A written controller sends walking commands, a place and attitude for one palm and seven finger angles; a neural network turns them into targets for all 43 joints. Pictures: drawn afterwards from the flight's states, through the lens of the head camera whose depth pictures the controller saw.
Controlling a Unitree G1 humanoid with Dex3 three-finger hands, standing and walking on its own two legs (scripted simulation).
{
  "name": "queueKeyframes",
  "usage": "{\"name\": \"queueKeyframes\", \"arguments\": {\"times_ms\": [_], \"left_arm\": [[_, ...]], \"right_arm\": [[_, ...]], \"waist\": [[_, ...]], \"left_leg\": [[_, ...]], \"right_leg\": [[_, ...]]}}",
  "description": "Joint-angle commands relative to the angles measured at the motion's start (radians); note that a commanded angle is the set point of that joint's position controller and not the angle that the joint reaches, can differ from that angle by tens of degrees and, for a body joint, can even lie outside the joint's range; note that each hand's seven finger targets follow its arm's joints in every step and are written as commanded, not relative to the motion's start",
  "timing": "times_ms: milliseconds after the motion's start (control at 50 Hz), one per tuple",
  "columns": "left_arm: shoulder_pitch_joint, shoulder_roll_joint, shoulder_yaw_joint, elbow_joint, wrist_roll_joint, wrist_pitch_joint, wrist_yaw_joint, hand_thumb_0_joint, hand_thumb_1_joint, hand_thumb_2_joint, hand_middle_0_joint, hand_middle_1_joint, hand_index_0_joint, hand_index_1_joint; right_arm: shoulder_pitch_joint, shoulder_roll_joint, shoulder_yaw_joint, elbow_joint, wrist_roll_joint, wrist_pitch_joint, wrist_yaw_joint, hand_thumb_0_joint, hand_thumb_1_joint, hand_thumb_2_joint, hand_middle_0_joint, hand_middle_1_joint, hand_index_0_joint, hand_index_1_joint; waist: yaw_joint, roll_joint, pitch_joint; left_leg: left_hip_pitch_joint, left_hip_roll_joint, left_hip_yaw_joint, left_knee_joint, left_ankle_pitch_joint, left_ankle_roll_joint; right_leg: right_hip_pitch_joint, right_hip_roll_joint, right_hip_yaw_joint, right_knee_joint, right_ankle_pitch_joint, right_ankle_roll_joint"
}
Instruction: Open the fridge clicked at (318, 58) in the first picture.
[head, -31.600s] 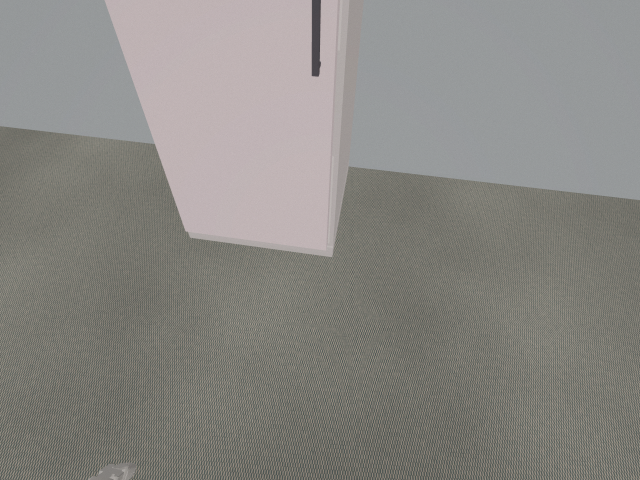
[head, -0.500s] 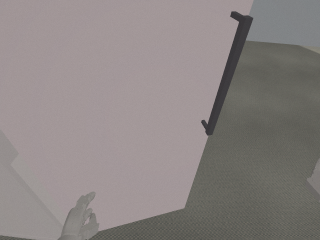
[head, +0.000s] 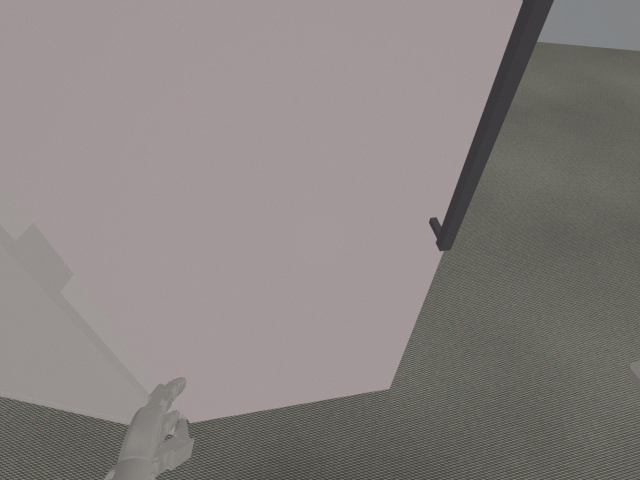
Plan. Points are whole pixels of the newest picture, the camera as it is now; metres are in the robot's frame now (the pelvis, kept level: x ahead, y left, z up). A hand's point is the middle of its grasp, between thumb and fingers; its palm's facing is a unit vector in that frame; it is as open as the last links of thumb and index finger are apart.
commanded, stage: step back with the hand held close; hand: right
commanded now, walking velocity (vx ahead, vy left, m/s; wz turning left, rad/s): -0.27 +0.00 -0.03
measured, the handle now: (472, 144) +0.45 -0.16 +0.21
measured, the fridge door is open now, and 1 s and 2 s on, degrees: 69 69 69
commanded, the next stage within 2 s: stop stepping back and stand still in 1.10 s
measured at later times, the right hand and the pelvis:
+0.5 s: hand out of the picture +0.13 -0.29 +0.16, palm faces +0.50 +0.74 -0.46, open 7.4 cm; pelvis -0.06 -0.01 -0.02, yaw -4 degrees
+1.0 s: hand out of the picture +0.06 -0.28 +0.17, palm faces +0.47 +0.77 -0.43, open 7.4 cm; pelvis -0.13 -0.01 -0.01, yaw +1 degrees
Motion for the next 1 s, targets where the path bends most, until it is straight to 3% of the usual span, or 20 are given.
{"name": "queueKeyframes", "arguments": {"times_ms": [0, 120, 200, 280, 340, 380, 420, 460, 500, 580, 640, 680, 740, 760, 800, 860, 880, 920, 960, 980], "left_arm": [[-0.104, 0.111, 0.047, -0.187, -0.005, -0.044, 0.014, 0.0, 0.9, 0.9, -0.2, -0.3, -0.2, -0.3], [-0.079, 0.12, 0.055, -0.189, -0.008, -0.058, 0.014, 0.0, 0.9, 0.9, -0.2, -0.3, -0.2, -0.3], [-0.07, 0.121, 0.056, -0.184, -0.009, -0.071, 0.013, 0.0, 0.9, 0.9, -0.2, -0.3, -0.2, -0.3], [-0.06, 0.127, 0.06, -0.174, -0.004, -0.084, 0.01, 0.0, 0.9, 0.9, -0.2, -0.3, -0.2, -0.3], [-0.065, 0.129, 0.054, -0.176, -0.005, -0.099, 0.011, 0.0, 0.9, 0.9, -0.2, -0.3, -0.2, -0.3], [-0.075, 0.14, 0.06, -0.183, -0.006, -0.112, 0.015, 0.0, 0.9, 0.9, -0.2, -0.3, -0.2, -0.3], [-0.067, 0.13, 0.063, -0.186, -0.009, -0.122, 0.01, 0.0, 0.9, 0.9, -0.2, -0.3, -0.2, -0.3], [-0.067, 0.133, 0.064, -0.18, -0.004, -0.128, 0.005, 0.0, 0.9, 0.9, -0.2, -0.3, -0.2, -0.3], [-0.053, 0.124, 0.065, -0.176, -0.005, -0.135, -0.001, 0.0, 0.9, 0.9, -0.2, -0.3, -0.2, -0.3], [-0.044, 0.119, 0.073, -0.148, -0.001, -0.123, -0.007, 0.0, 0.9, 0.9, -0.2, -0.3, -0.2, -0.3], [-0.048, 0.104, 0.066, -0.134, -0.001, -0.109, -0.01, 0.0, 0.9, 0.9, -0.2, -0.3, -0.2, -0.3], [-0.062, 0.118, 0.069, -0.143, -0.001, -0.106, -0.002, 0.0, 0.9, 0.9, -0.2, -0.3, -0.2, -0.3], [-0.094, 0.147, 0.082, -0.165, 0.005, -0.129, 0.006, 0.0, 0.9, 0.9, -0.2, -0.3, -0.2, -0.3], [-0.083, 0.135, 0.093, -0.153, 0.011, -0.13, 0.003, 0.0, 0.9, 0.9, -0.2, -0.3, -0.2, -0.3], [-0.076, 0.12, 0.097, -0.144, 0.012, -0.139, -0.012, 0.0, 0.9, 0.9, -0.2, -0.3, -0.2, -0.3], [-0.059, 0.101, 0.087, -0.102, 0.012, -0.15, -0.031, 0.0, 0.9, 0.9, -0.2, -0.3, -0.2, -0.3], [-0.05, 0.097, 0.086, -0.089, 0.016, -0.152, -0.032, 0.0, 0.9, 0.9, -0.2, -0.3, -0.2, -0.3], [-0.05, 0.094, 0.075, -0.065, 0.02, -0.135, -0.029, 0.0, 0.9, 0.9, -0.2, -0.3, -0.2, -0.3], [-0.07, 0.072, 0.062, -0.062, 0.022, -0.111, -0.01, 0.0, 0.9, 0.9, -0.2, -0.3, -0.2, -0.3], [-0.077, 0.066, 0.063, -0.053, 0.018, -0.114, 0.003, 0.0, 0.9, 0.9, -0.2, -0.3, -0.2, -0.3]], "right_arm": [[-0.005, -0.226, -0.182, -0.271, 0.005, -0.081, -0.029, 0.0, -0.9, -0.9, 0.2, 0.3, 0.2, 0.3], [-0.004, -0.201, -0.173, -0.256, 0.0, -0.094, -0.029, 0.0, -0.9, -0.9, 0.2, 0.3, 0.2, 0.3], [-0.039, -0.197, -0.167, -0.244, -0.009, -0.105, -0.031, 0.0, -0.9, -0.9, 0.2, 0.3, 0.2, 0.3], [-0.077, -0.214, -0.171, -0.271, -0.017, -0.123, -0.037, 0.0, -0.9, -0.9, 0.2, 0.3, 0.2, 0.3], [-0.083, -0.203, -0.168, -0.278, -0.022, -0.141, -0.042, 0.0, -0.9, -0.9, 0.2, 0.3, 0.2, 0.3], [-0.081, -0.22, -0.199, -0.284, -0.034, -0.153, -0.042, 0.0, -0.9, -0.9, 0.2, 0.3, 0.2, 0.3], [-0.055, -0.21, -0.201, -0.283, -0.035, -0.161, -0.035, 0.0, -0.9, -0.9, 0.2, 0.3, 0.2, 0.3], [-0.042, -0.214, -0.213, -0.266, -0.037, -0.171, -0.025, 0.0, -0.9, -0.9, 0.2, 0.3, 0.2, 0.3], [-0.05, -0.205, -0.194, -0.275, -0.024, -0.175, -0.017, 0.0, -0.9, -0.9, 0.2, 0.3, 0.2, 0.3], [-0.1, -0.226, -0.182, -0.281, -0.016, -0.174, -0.019, 0.0, -0.9, -0.9, 0.2, 0.3, 0.2, 0.3], [-0.094, -0.237, -0.176, -0.291, -0.012, -0.18, -0.033, 0.0, -0.9, -0.9, 0.2, 0.3, 0.2, 0.3], [-0.09, -0.251, -0.196, -0.306, -0.013, -0.187, -0.037, 0.0, -0.9, -0.9, 0.2, 0.3, 0.2, 0.3], [-0.081, -0.237, -0.245, -0.318, -0.035, -0.204, -0.026, 0.0, -0.9, -0.9, 0.2, 0.3, 0.2, 0.3], [-0.067, -0.242, -0.254, -0.291, -0.034, -0.202, -0.021, 0.0, -0.9, -0.9, 0.2, 0.3, 0.2, 0.3], [-0.041, -0.224, -0.238, -0.282, -0.02, -0.205, -0.016, 0.0, -0.9, -0.9, 0.2, 0.3, 0.2, 0.3], [-0.006, -0.187, -0.163, -0.288, 0.015, -0.198, -0.012, 0.0, -0.9, -0.9, 0.2, 0.3, 0.2, 0.3], [-0.015, -0.18, -0.144, -0.296, 0.018, -0.199, -0.012, 0.0, -0.9, -0.9, 0.2, 0.3, 0.2, 0.3], [-0.085, -0.212, -0.129, -0.306, 0.015, -0.207, -0.007, 0.0, -0.9, -0.9, 0.2, 0.3, 0.2, 0.3], [-0.18, -0.282, -0.159, -0.284, 0.012, -0.204, -0.018, 0.0, -0.9, -0.9, 0.2, 0.3, 0.2, 0.3], [-0.247, -0.28, -0.135, -0.309, 0.002, -0.204, -0.02, 0.0, -0.9, -0.9, 0.2, 0.3, 0.2, 0.3]], "waist": [[-0.019, -0.08, -0.197], [-0.008, -0.084, -0.163], [0.003, -0.038, -0.107], [0.012, -0.003, -0.072], [0.01, -0.094, -0.075], [0.001, -0.182, -0.098], [-0.002, -0.184, -0.133], [-0.002, -0.164, -0.089], [0.011, -0.078, -0.111], [0.017, 0.054, -0.091], [0.024, 0.061, -0.125], [0.025, -0.023, -0.113], [0.003, -0.327, -0.151], [0.008, -0.276, -0.144], [0.0, -0.192, -0.136], [-0.002, -0.235, -0.176], [0.002, -0.242, -0.194], [0.0, -0.135, -0.201], [0.009, 0.062, -0.213], [0.021, 0.093, -0.248]], "left_leg": [[0.145, 0.015, -0.021, 0.057, 0.254, 0.021], [0.175, 0.007, -0.042, 0.094, 0.216, 0.019], [0.143, 0.026, -0.092, 0.043, 0.078, 0.03], [0.005, 0.054, -0.14, -0.065, -0.166, 0.052], [0.045, 0.001, -0.075, 0.019, -0.172, 0.03], [0.194, -0.056, -0.039, 0.166, -0.07, 0.013], [0.233, -0.074, -0.038, 0.231, 0.074, 0.011], [0.267, -0.07, -0.082, 0.22, 0.05, 0.013], [0.143, -0.037, -0.126, 0.126, 0.149, 0.037], [-0.122, 0.083, -0.289, -0.094, -0.131, 0.097], [-0.217, 0.105, -0.245, -0.1, -0.083, 0.101], [-0.18, 0.033, -0.169, -0.039, -0.129, 0.066], [0.235, -0.165, -0.031, 0.475, -0.083, -0.001], [0.221, -0.162, -0.046, 0.556, -0.129, 0.006], [0.112, -0.146, -0.045, 0.455, -0.232, 0.019], [0.028, -0.122, 0.002, 0.143, -0.319, 0.053], [0.018, -0.094, -0.015, -0.001, -0.27, 0.059], [-0.044, -0.015, -0.092, -0.251, -0.12, 0.072], [-0.178, 0.167, -0.231, -0.239, 0.18, 0.125], [-0.177, 0.186, -0.206, -0.182, 0.312, 0.119]], "right_leg": [[-0.054, -0.117, 0.136, -0.122, 0.298, -0.03], [-0.207, -0.123, 0.14, -0.132, 0.069, -0.044], [-0.312, -0.096, 0.141, -0.123, -0.213, -0.051], [-0.277, -0.065, 0.141, -0.066, -0.308, -0.043], [-0.329, -0.104, 0.196, -0.162, -0.368, -0.056], [-0.453, -0.162, 0.27, -0.262, -0.458, -0.088], [-0.447, -0.173, 0.272, -0.237, -0.378, -0.096], [-0.548, -0.166, 0.257, -0.207, -0.444, -0.105], [-0.377, -0.105, 0.208, -0.116, -0.261, -0.064], [-0.206, -0.033, 0.126, 0.076, -0.242, -0.017], [-0.068, -0.02, 0.107, 0.108, -0.125, 0.0], [-0.128, -0.059, 0.166, -0.017, -0.189, -0.018], [-0.554, -0.308, 0.454, -0.42, -0.597, -0.139], [-0.55, -0.333, 0.446, -0.416, -0.547, -0.157], [-0.398, -0.293, 0.372, -0.327, -0.348, -0.145], [-0.136, -0.25, 0.314, -0.319, -0.234, -0.067], [-0.044, -0.247, 0.304, -0.277, -0.105, -0.046], [0.115, -0.199, 0.207, -0.121, 0.194, 0.011], [0.197, -0.118, 0.08, 0.105, 0.188, 0.055], [0.206, -0.087, 0.052, 0.13, 0.162, 0.058]]}}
